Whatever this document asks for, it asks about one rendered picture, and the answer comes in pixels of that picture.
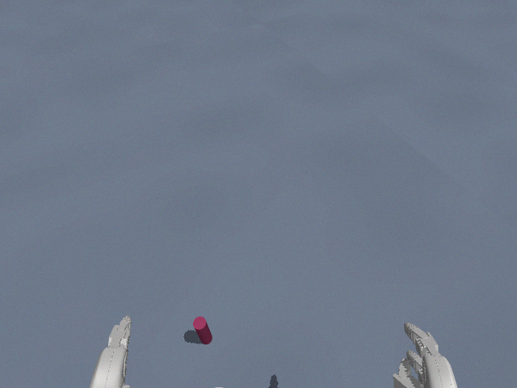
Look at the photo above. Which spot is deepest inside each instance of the right robot hand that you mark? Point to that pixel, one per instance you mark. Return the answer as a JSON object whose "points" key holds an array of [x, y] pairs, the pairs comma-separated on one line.
{"points": [[433, 370]]}

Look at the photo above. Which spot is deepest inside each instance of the left robot hand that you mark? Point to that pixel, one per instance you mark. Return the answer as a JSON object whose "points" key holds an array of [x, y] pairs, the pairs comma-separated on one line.
{"points": [[111, 366]]}

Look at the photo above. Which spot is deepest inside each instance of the can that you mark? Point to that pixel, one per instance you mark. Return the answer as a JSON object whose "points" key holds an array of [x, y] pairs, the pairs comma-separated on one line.
{"points": [[202, 330]]}

